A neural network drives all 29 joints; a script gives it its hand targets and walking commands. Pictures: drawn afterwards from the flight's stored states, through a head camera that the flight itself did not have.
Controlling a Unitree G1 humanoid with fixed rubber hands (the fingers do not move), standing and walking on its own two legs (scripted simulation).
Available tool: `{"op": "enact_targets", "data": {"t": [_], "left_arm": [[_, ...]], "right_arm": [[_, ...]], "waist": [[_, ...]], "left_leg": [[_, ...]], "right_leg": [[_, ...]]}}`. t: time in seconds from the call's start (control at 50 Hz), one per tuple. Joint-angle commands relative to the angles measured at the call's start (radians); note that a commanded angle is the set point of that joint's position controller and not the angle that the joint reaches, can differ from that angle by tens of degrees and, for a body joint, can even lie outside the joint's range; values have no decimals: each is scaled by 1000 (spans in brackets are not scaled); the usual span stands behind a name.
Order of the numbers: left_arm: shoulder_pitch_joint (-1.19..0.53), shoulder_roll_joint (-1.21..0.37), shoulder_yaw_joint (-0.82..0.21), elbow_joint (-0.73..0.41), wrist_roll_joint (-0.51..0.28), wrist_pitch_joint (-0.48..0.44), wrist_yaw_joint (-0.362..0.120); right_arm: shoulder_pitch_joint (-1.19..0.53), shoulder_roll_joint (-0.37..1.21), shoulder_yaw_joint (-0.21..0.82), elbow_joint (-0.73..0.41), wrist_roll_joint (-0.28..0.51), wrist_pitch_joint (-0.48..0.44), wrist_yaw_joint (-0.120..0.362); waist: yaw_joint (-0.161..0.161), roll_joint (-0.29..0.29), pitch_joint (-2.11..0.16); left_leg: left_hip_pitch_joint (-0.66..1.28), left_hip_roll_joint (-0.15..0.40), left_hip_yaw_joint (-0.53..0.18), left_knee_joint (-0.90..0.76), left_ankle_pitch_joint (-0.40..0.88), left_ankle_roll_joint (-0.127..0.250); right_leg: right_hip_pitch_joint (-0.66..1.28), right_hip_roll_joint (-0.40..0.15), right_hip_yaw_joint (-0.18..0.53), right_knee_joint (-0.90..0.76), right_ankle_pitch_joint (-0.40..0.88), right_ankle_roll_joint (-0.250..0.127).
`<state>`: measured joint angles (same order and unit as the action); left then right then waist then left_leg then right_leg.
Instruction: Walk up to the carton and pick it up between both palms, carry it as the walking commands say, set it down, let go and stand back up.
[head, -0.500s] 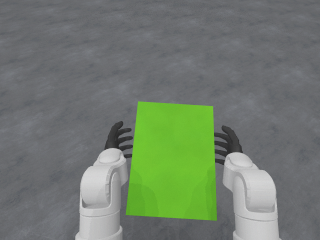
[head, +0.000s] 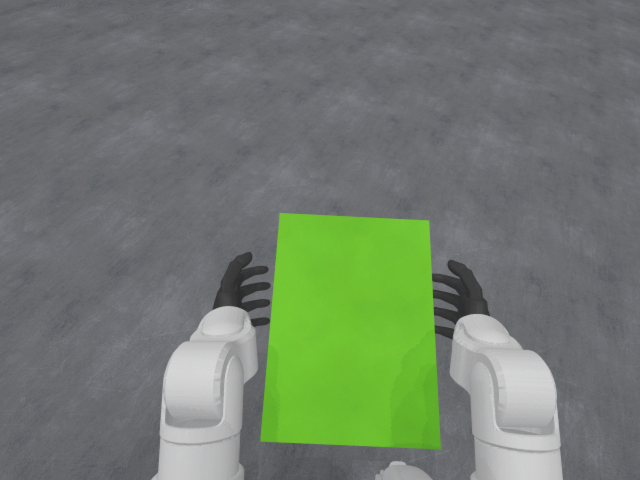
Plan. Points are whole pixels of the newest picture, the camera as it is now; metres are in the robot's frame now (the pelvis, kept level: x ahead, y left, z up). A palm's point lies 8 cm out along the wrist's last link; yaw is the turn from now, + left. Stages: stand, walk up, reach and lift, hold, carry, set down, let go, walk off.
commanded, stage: carry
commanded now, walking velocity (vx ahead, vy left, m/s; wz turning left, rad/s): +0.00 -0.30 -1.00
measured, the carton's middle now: (345, 329) +0.32 +0.01 +0.00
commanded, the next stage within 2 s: none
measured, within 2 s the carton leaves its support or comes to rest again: neither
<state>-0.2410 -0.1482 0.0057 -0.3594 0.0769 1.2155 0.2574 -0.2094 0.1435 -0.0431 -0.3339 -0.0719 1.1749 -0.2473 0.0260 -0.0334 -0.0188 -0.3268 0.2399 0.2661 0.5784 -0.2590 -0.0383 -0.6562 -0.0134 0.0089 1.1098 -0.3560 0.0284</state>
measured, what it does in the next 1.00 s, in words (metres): steps to the right, turning right: right foot, then left foot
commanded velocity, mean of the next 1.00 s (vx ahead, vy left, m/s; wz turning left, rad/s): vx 0.00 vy -0.19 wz -0.62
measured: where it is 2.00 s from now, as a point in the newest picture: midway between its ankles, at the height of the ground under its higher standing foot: outside the picture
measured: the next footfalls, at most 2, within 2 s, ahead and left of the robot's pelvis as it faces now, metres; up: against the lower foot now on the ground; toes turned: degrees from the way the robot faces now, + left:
right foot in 0.18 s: +0.09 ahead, -0.31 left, +0.00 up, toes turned -13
left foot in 0.46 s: +0.07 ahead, -0.17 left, +0.00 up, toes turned -17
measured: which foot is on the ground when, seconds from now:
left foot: down 0.00-0.16, up 0.18-0.44, down 0.46-0.76, up 0.78-1.00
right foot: up 0.00-0.16, down 0.18-0.46, up 0.48-0.76, down 0.78-1.00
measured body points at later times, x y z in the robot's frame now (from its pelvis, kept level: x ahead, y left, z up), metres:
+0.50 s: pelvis -0.05 -0.22 -0.02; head -0.01 -0.20 +0.43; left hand +0.28 -0.23 +0.05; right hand +0.16 -0.47 +0.07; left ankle +0.03 -0.16 -0.74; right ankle +0.03 -0.30 -0.72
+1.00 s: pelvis -0.18 -0.37 -0.01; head -0.18 -0.36 +0.44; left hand +0.11 -0.49 +0.06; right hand -0.09 -0.66 +0.06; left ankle -0.09 -0.32 -0.69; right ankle -0.21 -0.51 -0.74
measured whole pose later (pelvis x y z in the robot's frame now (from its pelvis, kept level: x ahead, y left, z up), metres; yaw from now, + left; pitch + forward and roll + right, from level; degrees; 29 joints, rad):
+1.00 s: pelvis -0.18 -0.37 -0.01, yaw -45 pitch +4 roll -1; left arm -0.20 -0.14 0.00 -0.27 0.09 1.20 0.25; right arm -0.16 0.13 -0.02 -0.33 -0.04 1.21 -0.25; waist -0.04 0.02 -0.08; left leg -0.60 0.08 0.13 1.02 -0.51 -0.07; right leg -0.49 0.00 -0.02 0.58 -0.16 0.00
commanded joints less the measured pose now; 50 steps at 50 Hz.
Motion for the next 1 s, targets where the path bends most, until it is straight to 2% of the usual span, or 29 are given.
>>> {"op": "enact_targets", "data": {"t": [0.0,0.12,0.14,0.16,0.18,0.2,0.22,0.26,0.28,0.36,0.42,0.44,0.46,0.48,0.5,0.52,0.54,0.58,0.62,0.68,0.72,0.74,0.76,0.78,0.8,0.82,0.88,0.92,0.98], "left_arm": [[-335,-1000,-525,-103,-331,-26,-214],[-332,-988,-511,-26,-342,9,-217],[-322,-992,-498,-6,-338,12,-221],[-281,-997,-473,15,-327,11,-225],[-270,-964,-447,42,-308,8,-226],[-257,-980,-444,31,-307,-3,-224],[-259,-1009,-442,23,-312,-20,-226],[-289,-1060,-437,-7,-317,-59,-241],[-315,-1086,-442,-27,-317,-77,-245],[-370,-1079,-475,-131,-314,-108,-236],[-332,-1050,-503,-129,-304,-91,-227],[-317,-1035,-512,-122,-307,-81,-222],[-321,-1050,-544,-146,-316,-68,-222],[-399,-1033,-563,-187,-331,-65,-227],[-402,-1023,-563,-176,-336,-58,-232],[-367,-1027,-558,-158,-342,-52,-235],[-350,-1023,-553,-156,-345,-45,-234],[-308,-1008,-548,-151,-343,-38,-229],[-302,-994,-541,-142,-342,-28,-219],[-265,-962,-515,-91,-334,-6,-209],[-248,-964,-508,-59,-333,2,-211],[-237,-966,-498,-41,-328,4,-212],[-206,-965,-474,-23,-315,5,-213],[-212,-948,-460,-10,-302,5,-210],[-207,-983,-459,-25,-302,-5,-209],[-222,-997,-447,-19,-296,-17,-212],[-270,-1059,-418,-49,-280,-73,-220],[-303,-1077,-431,-100,-282,-94,-215],[-303,-1059,-462,-120,-286,-91,-206]], "right_arm": [[-350,972,460,-153,303,-19,209],[-308,952,427,-62,254,11,205],[-309,959,432,-57,255,12,206],[-323,960,443,-68,256,13,210],[-344,970,469,-71,258,20,213],[-398,1010,501,-84,291,19,218],[-417,1054,528,-93,313,13,222],[-466,1118,588,-126,367,-9,230],[-468,1139,598,-138,383,-23,234],[-428,1152,594,-164,398,-59,233],[-343,1107,555,-145,373,-58,227],[-320,1092,538,-129,358,-55,226],[-278,1076,511,-104,331,-58,226],[-259,1073,497,-105,322,-62,225],[-266,1061,495,-123,306,-58,224],[-287,1045,501,-149,296,-54,224],[-304,1033,507,-165,295,-48,223],[-307,996,510,-191,301,-37,216],[-311,967,494,-194,299,-23,207],[-259,930,471,-146,271,-1,203],[-253,922,465,-120,259,7,208],[-250,922,470,-112,258,9,211],[-278,915,479,-122,261,14,216],[-300,924,500,-117,270,21,222],[-342,976,534,-123,307,22,229],[-387,1014,557,-124,332,18,232],[-479,1103,626,-177,400,-13,243],[-449,1121,614,-162,405,-27,246],[-397,1082,579,-153,384,-37,237]], "waist": [[-19,291,-320],[-33,343,-350],[-20,257,-369],[15,63,-365],[9,-281,-379],[5,-379,-399],[-1,-339,-431],[-8,-278,-482],[-10,-248,-497],[-18,-144,-497],[-29,-122,-501],[-43,-15,-501],[-51,377,-486],[-46,417,-375],[-35,256,-350],[-26,120,-321],[-18,95,-310],[-13,187,-311],[-18,267,-324],[-35,338,-340],[-23,298,-377],[-10,183,-398],[11,-29,-390],[9,-306,-419],[-6,-345,-432],[-14,-312,-439],[-11,-278,-461],[-9,-186,-463],[-6,-119,-467]], "left_leg": [[299,220,-51,-115,805,71],[268,252,40,16,536,-17],[188,207,52,138,404,-45],[-10,130,49,360,16,-68],[-375,-43,26,595,-465,-119],[-464,-87,-121,709,-561,-105],[-470,-95,-187,757,-520,-83],[-414,-81,-212,711,-333,-64],[-364,-85,-210,658,-270,-62],[-132,-174,-171,344,-210,-33],[166,-197,-175,15,-170,24],[360,-111,-225,-197,-62,52],[379,269,-544,-322,-79,180],[279,469,-621,-311,93,258],[200,442,-558,-289,169,246],[173,355,-410,-256,242,187],[198,292,-308,-217,369,143],[236,230,-144,-130,739,100],[258,227,-79,-104,835,74],[236,187,-27,-69,621,30],[180,144,2,46,392,-10],[85,85,16,163,238,-38],[-149,20,-8,374,-231,-59],[-447,-100,-25,589,-522,-101],[-448,-83,-146,695,-527,-89],[-464,-80,-193,712,-471,-78],[-371,-84,-211,639,-269,-50],[-290,-108,-203,520,-249,-40],[-179,-151,-199,333,-227,-12]], "right_leg": [[14,-24,-72,-171,-26,22],[223,27,-171,-570,79,-2],[339,47,-143,-619,111,-24],[485,5,-39,-723,262,-64],[647,-232,356,-660,827,-163],[638,-252,409,-608,1035,-225],[660,-222,343,-575,1074,-221],[643,-133,207,-555,917,-192],[614,-115,194,-571,832,-192],[456,-103,280,-705,550,-203],[292,-59,314,-772,427,-137],[170,-1,265,-706,227,-84],[14,78,101,-270,-37,-19],[-131,-15,64,34,-99,-2],[-113,-85,121,157,-65,-4],[-82,-122,139,143,-29,-4],[-75,-114,115,88,-5,2],[-18,-67,9,-60,-33,22],[26,-41,-67,-196,-54,36],[145,12,-161,-428,-26,43],[296,44,-195,-609,91,23],[423,47,-172,-691,172,9],[555,-84,-2,-709,471,-23],[663,-353,366,-657,949,-134],[602,-359,335,-623,1062,-203],[619,-324,245,-608,1012,-204],[539,-237,131,-651,607,-185],[488,-240,147,-686,419,-191],[434,-269,217,-724,321,-209]]}}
